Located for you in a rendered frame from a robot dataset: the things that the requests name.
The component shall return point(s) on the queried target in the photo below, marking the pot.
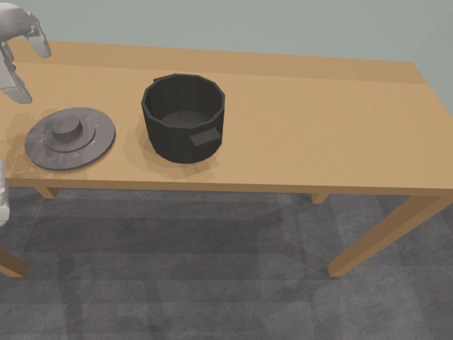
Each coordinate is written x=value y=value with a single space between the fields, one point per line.
x=184 y=115

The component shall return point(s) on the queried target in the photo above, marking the lid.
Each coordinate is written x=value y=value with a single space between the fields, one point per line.
x=48 y=152

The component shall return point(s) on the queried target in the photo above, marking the table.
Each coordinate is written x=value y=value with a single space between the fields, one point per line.
x=292 y=124

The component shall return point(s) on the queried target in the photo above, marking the robot left hand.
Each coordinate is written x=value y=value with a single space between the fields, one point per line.
x=15 y=22

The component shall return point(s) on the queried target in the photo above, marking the knob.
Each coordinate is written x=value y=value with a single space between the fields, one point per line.
x=66 y=127

